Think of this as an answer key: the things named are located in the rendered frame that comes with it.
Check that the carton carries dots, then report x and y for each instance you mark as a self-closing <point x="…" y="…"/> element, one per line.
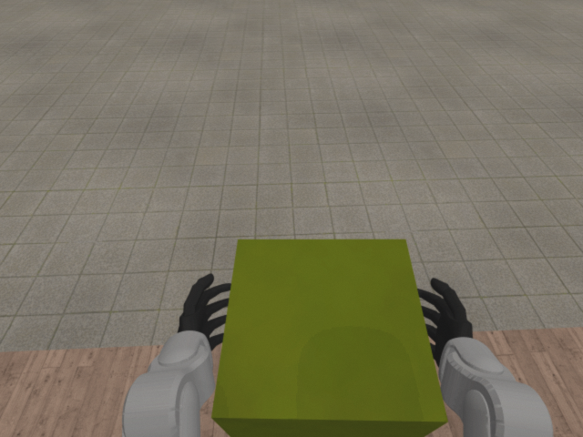
<point x="326" y="338"/>

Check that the robot right hand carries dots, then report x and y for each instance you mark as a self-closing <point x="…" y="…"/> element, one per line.
<point x="451" y="322"/>

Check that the left robot forearm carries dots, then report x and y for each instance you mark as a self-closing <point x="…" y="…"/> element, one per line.
<point x="165" y="401"/>

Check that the right robot forearm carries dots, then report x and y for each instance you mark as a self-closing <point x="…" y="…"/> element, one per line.
<point x="486" y="396"/>

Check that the robot left hand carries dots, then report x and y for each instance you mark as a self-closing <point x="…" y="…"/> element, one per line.
<point x="196" y="314"/>

